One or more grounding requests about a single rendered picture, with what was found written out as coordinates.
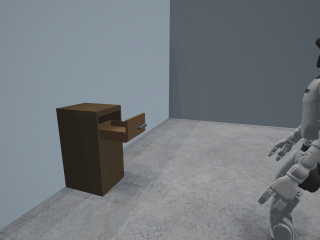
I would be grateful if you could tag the robot torso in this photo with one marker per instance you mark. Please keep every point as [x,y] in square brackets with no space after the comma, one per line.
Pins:
[310,120]

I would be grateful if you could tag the left robot forearm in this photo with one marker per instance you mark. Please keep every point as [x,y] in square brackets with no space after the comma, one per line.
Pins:
[299,172]

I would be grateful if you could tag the right robot forearm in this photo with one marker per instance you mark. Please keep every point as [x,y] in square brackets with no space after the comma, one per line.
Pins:
[294,137]

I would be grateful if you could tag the handle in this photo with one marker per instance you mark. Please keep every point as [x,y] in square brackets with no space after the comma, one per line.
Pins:
[141,126]

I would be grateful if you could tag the robot left thigh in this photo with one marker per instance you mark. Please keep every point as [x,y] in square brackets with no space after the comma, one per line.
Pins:
[311,184]

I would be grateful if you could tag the robot left hand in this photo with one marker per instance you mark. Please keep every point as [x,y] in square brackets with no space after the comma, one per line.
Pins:
[283,187]

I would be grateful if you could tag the robot right hand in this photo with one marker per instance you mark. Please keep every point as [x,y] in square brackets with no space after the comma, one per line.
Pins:
[285,147]

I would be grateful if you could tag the drawer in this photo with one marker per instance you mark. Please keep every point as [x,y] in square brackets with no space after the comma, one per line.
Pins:
[122,131]

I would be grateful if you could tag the cabinet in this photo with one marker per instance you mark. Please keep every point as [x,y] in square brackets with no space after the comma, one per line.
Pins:
[90,164]

